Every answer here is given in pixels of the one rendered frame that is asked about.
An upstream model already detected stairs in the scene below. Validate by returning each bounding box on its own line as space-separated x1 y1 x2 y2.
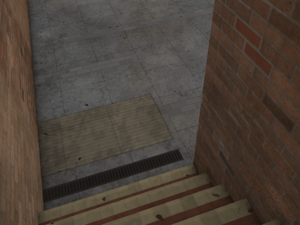
37 164 282 225

